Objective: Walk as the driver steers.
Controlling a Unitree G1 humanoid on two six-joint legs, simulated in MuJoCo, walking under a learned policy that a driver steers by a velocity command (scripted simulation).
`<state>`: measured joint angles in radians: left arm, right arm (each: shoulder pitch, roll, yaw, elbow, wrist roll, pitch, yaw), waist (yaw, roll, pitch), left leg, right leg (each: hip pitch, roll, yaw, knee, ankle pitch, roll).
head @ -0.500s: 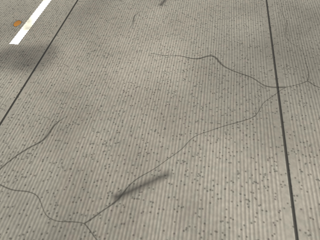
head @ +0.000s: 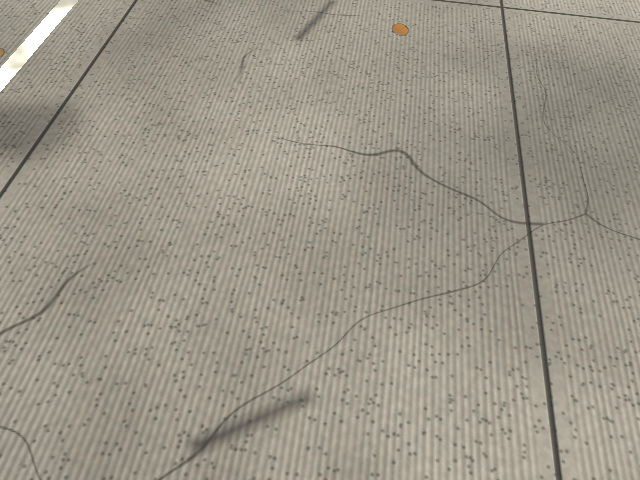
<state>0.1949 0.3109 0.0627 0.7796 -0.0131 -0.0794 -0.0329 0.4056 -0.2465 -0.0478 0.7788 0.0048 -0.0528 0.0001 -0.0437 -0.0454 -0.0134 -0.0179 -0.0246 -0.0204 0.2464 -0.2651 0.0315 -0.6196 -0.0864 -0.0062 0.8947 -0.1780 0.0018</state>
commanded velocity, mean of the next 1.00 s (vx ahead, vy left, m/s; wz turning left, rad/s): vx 0.48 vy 0.00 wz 0.00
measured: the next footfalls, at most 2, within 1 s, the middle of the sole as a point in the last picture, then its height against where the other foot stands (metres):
right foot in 0.20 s outside the picture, level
left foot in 0.76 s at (267, 443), level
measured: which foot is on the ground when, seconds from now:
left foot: down 0.00-0.22, up 0.24-0.74, down 0.76-1.00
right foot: up 0.00-0.18, down 0.20-0.78, up 0.80-1.00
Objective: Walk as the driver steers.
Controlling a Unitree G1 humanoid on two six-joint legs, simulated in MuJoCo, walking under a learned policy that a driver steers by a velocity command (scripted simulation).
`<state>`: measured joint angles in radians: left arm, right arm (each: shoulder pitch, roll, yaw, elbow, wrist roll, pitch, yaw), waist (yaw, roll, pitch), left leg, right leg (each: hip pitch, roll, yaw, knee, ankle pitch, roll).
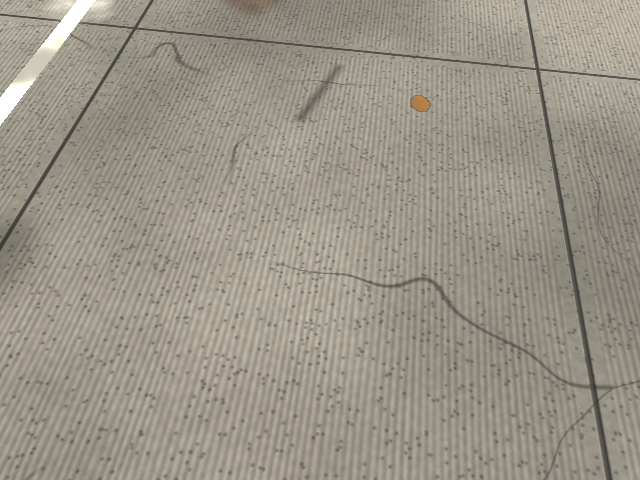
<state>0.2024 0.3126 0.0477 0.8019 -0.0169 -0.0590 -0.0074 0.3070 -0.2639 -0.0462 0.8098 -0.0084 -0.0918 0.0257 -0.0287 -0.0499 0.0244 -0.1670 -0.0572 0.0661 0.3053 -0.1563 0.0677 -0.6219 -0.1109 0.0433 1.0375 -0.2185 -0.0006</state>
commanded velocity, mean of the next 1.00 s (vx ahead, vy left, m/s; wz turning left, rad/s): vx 0.50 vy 0.00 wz -0.37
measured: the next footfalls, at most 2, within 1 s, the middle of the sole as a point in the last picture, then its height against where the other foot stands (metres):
right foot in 0.30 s outside the picture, level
left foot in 0.80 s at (335, 400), level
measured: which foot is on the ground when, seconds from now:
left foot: down 0.00-0.32, up 0.34-0.78, down 0.80-1.00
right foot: up 0.00-0.28, down 0.30-0.82, up 0.84-1.00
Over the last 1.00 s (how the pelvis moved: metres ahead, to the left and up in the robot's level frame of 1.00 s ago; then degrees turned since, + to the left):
0.54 0.00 0.00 -1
